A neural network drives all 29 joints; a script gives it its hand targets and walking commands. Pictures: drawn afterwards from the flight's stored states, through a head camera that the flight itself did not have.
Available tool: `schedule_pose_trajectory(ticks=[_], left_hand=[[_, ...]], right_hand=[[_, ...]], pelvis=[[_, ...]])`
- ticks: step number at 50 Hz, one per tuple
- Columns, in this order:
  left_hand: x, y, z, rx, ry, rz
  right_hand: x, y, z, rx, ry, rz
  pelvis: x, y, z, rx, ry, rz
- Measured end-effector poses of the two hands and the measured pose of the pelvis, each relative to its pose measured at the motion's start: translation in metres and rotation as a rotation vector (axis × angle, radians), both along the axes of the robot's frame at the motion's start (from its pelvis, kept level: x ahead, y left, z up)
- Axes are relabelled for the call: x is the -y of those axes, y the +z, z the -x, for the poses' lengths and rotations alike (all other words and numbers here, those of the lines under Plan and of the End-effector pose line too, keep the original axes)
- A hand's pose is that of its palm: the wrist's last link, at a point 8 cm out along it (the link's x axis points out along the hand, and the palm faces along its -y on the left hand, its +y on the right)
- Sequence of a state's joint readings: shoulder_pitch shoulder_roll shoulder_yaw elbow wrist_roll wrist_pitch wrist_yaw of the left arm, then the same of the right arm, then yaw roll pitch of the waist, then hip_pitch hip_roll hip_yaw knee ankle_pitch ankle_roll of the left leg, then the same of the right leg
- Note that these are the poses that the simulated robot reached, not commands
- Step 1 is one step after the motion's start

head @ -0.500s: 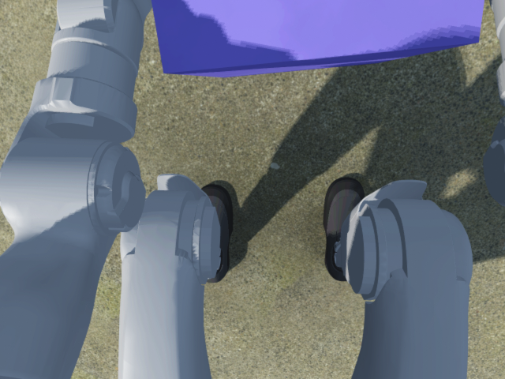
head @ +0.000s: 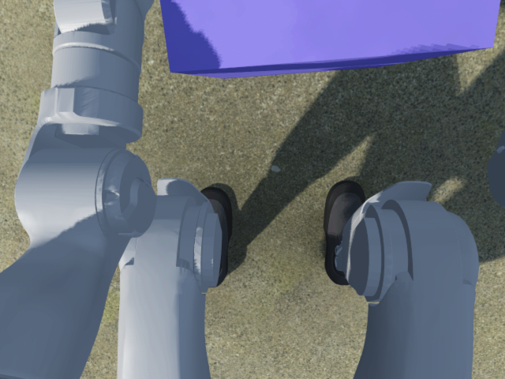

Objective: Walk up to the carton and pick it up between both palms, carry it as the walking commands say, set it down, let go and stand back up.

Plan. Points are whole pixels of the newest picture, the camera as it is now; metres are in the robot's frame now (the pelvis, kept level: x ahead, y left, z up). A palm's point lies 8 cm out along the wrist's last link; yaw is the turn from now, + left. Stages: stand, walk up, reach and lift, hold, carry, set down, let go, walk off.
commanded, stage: reach and lift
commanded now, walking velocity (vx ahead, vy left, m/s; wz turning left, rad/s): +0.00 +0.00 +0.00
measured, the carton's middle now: out of the picture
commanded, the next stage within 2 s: none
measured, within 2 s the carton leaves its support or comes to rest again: leaves its support in 0.12 s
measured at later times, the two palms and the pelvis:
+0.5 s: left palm out of the picture +0.58 +0.13 -0.08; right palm out of the picture +0.59 -0.21 -0.08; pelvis -0.01 -0.01 +0.04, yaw -1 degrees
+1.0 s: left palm out of the picture +0.56 +0.13 -0.04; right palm out of the picture +0.57 -0.21 -0.04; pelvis -0.02 +0.00 +0.08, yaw -1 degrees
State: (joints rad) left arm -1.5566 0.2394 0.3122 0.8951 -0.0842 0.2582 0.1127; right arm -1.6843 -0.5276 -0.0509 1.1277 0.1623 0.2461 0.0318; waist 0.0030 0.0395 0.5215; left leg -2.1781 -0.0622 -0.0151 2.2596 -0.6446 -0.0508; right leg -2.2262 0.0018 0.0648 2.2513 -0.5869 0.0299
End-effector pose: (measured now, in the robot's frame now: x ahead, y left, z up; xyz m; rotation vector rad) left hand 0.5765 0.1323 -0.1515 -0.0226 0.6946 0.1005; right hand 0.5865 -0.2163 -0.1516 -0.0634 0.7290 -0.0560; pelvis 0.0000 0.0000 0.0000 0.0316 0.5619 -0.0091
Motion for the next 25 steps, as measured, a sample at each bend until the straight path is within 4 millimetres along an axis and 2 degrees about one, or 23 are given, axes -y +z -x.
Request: schedule_pose_trajectory(ticks=[5, 11, 20, 25], left_hand=[[0.001, 0.009, -0.001, -0.01, 0.025, -0.027], [0.002, 0.029, 0.0, -0.007, 0.054, -0.036], [0.003, 0.065, -0.002, 0.048, 0.065, -0.016], [0.0, 0.073, 0.001, 0.047, 0.07, -0.01]], right_hand=[[-0.002, 0.002, 0.002, -0.01, 0.001, 0.006], [-0.003, 0.011, 0.009, -0.015, -0.005, -0.006], [-0.002, 0.055, 0.002, 0.035, -0.008, 0.009], [-0.005, 0.07, -0.001, 0.032, -0.004, 0.007]], pelvis=[[0.0, 0.006, -0.001, 0.001, 0.0, -0.003], [0.002, 0.019, 0.0, 0.008, -0.003, -0.011], [0.006, 0.035, 0.009, 0.027, -0.015, -0.015], [0.007, 0.041, 0.012, 0.027, -0.02, -0.017]])
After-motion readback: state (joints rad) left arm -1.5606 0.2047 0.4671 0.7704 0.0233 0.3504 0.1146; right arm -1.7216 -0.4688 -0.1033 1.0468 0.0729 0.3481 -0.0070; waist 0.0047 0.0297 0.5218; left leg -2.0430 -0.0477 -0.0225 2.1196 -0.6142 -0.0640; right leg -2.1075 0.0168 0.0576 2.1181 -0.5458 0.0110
